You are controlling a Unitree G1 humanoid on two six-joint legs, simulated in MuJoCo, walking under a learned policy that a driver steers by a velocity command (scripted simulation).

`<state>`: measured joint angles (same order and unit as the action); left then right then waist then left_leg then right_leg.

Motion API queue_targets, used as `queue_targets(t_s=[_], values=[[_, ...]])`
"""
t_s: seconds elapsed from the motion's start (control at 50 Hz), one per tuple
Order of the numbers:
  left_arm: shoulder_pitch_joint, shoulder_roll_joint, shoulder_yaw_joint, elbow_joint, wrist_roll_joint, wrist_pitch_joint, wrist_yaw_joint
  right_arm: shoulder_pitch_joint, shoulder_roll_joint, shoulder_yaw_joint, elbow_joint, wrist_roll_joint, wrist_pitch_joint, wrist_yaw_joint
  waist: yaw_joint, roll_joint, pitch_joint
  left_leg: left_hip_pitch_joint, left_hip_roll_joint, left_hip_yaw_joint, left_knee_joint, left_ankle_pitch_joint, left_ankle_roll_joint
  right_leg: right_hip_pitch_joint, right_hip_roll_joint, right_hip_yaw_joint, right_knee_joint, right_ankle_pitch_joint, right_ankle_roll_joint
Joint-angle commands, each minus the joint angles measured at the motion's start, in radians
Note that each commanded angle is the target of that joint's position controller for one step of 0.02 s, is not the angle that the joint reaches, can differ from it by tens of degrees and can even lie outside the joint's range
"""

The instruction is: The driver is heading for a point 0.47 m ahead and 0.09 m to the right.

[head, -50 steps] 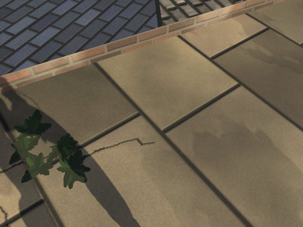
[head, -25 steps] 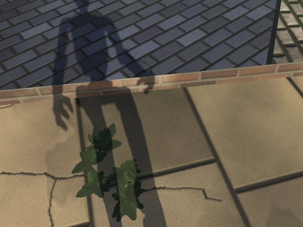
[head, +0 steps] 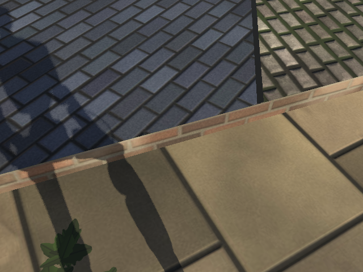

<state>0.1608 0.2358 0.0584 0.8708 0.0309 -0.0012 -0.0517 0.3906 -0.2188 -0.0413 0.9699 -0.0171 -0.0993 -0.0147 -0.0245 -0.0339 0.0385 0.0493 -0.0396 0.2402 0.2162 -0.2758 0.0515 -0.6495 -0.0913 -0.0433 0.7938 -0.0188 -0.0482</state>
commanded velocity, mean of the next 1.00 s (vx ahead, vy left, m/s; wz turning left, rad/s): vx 0.33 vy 0.00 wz -0.36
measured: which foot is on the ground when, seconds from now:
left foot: down 0.00-0.14, up 0.16-0.64, down 0.66-1.00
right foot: up 0.00-0.14, down 0.16-0.66, up 0.68-1.00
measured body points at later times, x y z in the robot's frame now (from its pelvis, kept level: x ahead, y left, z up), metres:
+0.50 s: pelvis +0.26 -0.06 +0.00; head +0.29 -0.08 +0.45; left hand +0.35 +0.21 -0.12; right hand +0.37 -0.35 -0.11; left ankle +0.45 +0.08 -0.68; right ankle +0.20 -0.09 -0.74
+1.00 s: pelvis +0.41 -0.07 +0.00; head +0.43 -0.06 +0.44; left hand +0.57 +0.14 -0.15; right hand +0.39 -0.32 -0.14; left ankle +0.51 -0.02 -0.74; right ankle +0.36 -0.18 -0.73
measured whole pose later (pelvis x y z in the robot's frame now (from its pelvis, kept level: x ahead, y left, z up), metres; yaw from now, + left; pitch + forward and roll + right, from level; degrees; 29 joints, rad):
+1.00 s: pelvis +0.41 -0.07 +0.00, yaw -22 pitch -1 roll +0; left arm 0.22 0.23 0.02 0.94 0.02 0.05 0.02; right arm 0.23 -0.21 0.00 0.90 -0.02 -0.01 -0.01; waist -0.01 -0.02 0.05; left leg -0.30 -0.04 0.06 0.42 -0.11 0.07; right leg -0.27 0.01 0.05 0.62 -0.36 -0.01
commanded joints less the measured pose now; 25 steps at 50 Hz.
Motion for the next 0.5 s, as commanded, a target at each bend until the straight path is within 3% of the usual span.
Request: queue_targets(t_s=[0.02,0.06,0.1,0.12,0.14,0.16,0.18,0.2,0.22,0.24,0.26,0.28,0.32,0.38,0.44,0.5], values=[[-0.123,0.018,-0.010,-0.102,0.005,-0.012,-0.012,0.018,-0.129,-0.024,-0.033,-0.002,-0.009,-0.010,-0.009,0.093,0.080,-0.038,0.300,-0.050,-0.064,0.479,0.088,0.016,0.017,-0.056,-0.108,0.007,-0.028],[-0.129,0.030,-0.006,-0.115,0.007,-0.013,-0.012,0.026,-0.144,-0.027,-0.025,-0.005,0.001,-0.015,0.000,0.097,0.069,0.030,0.313,-0.018,0.008,0.665,0.076,0.050,0.049,-0.086,-0.149,-0.067,-0.062],[-0.074,0.050,0.004,-0.108,0.009,-0.012,-0.004,0.017,-0.175,-0.034,-0.025,-0.009,0.014,-0.021,0.031,0.127,0.017,0.076,0.317,0.012,0.157,0.973,0.063,0.147,0.115,-0.128,-0.159,-0.182,-0.105],[0.001,0.066,0.014,-0.089,0.008,-0.014,0.001,0.011,-0.191,-0.039,-0.027,-0.011,0.025,-0.021,0.065,0.132,-0.030,0.080,0.317,0.019,0.294,1.056,0.061,0.231,0.153,-0.136,-0.174,-0.235,-0.131],[0.120,0.090,0.029,-0.055,0.011,-0.024,0.008,0.004,-0.203,-0.043,-0.033,-0.008,0.035,-0.019,0.117,0.116,-0.101,0.028,0.308,0.028,0.489,0.996,0.049,0.387,0.186,-0.124,-0.240,-0.231,-0.159],[0.273,0.164,0.059,-0.012,0.024,-0.030,0.023,-0.008,-0.193,-0.039,-0.057,-0.005,0.037,-0.014,0.189,0.037,-0.191,-0.162,0.279,0.034,0.777,0.733,0.015,0.633,0.099,0.033,-0.316,-0.275,-0.210],[0.257,0.292,0.090,-0.024,0.019,-0.026,0.035,0.037,-0.063,-0.013,-0.130,0.007,0.028,0.011,0.111,-0.221,-0.267,-0.638,0.070,-0.003,1.166,-0.202,-0.051,0.954,-0.216,0.574,-0.376,-0.259,-0.376],[0.281,0.287,0.089,-0.033,-0.014,-0.013,0.037,-0.100,-0.146,-0.028,-0.164,-0.001,0.014,0.015,0.160,-0.061,-0.302,-0.768,0.025,-0.245,1.258,-0.240,-0.049,0.960,-0.246,0.779,-0.505,-0.262,-0.391],[0.219,0.259,0.080,-0.026,-0.017,-0.009,0.046,-0.165,-0.136,-0.023,-0.191,0.009,-0.001,0.020,0.132,-0.017,-0.155,-0.831,0.092,-0.276,1.216,-0.127,-0.037,0.853,-0.232,0.611,-0.522,-0.194,-0.356],[0.171,0.200,0.066,-0.028,-0.021,-0.012,0.049,-0.149,-0.134,-0.020,-0.183,0.011,-0.011,0.018,0.087,0.046,-0.079,-0.779,0.130,-0.271,1.112,-0.053,-0.034,0.720,-0.193,0.514,-0.536,-0.077,-0.311],[0.126,0.166,0.056,-0.033,-0.024,-0.019,0.052,-0.138,-0.132,-0.022,-0.173,0.000,-0.005,0.015,0.047,0.069,-0.035,-0.718,0.151,-0.274,1.041,-0.036,-0.040,0.622,-0.139,0.429,-0.546,0.028,-0.273],[0.098,0.139,0.046,-0.038,-0.031,-0.027,0.055,-0.112,-0.129,-0.021,-0.171,-0.019,0.015,0.014,0.014,0.057,-0.036,-0.649,0.160,-0.277,0.996,-0.029,-0.056,0.556,-0.098,0.367,-0.559,0.098,-0.256],[0.109,0.143,0.042,-0.038,-0.035,-0.049,0.051,-0.099,-0.113,-0.019,-0.175,-0.032,0.049,0.021,-0.005,0.045,-0.049,-0.607,0.158,-0.265,0.933,-0.033,-0.081,0.511,-0.059,0.318,-0.568,0.186,-0.254],[0.160,0.180,0.050,-0.031,-0.032,-0.061,0.048,-0.184,-0.101,-0.014,-0.212,-0.031,0.069,0.027,0.012,0.021,-0.022,-0.657,0.156,-0.242,0.811,0.054,-0.108,0.484,-0.025,0.297,-0.593,0.165,-0.238],[0.223,0.180,0.050,-0.025,-0.032,-0.057,0.047,-0.310,-0.107,-0.012,-0.257,-0.026,0.070,0.029,0.060,-0.005,0.002,-0.723,0.145,-0.242,0.664,0.166,-0.119,0.529,-0.010,0.316,-0.596,0.134,-0.206],[0.267,0.173,0.044,-0.012,-0.031,-0.053,0.054,-0.364,-0.094,-0.002,-0.274,-0.017,0.061,0.031,0.083,-0.017,-0.005,-0.691,0.105,-0.218,0.533,0.237,-0.104,0.588,0.005,0.257,-0.515,0.462,-0.157]])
